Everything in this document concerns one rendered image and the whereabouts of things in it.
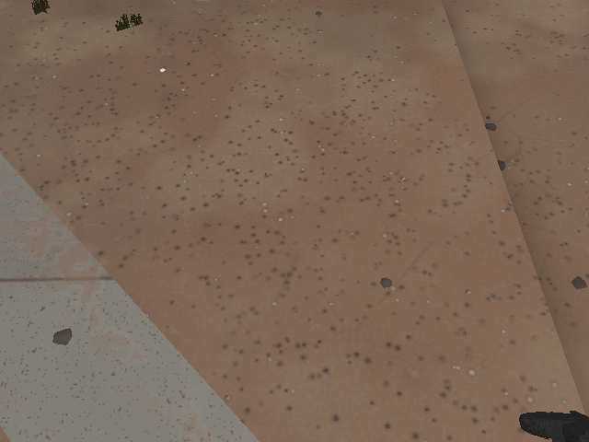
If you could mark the right robot hand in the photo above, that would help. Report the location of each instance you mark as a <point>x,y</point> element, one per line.
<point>560,427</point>

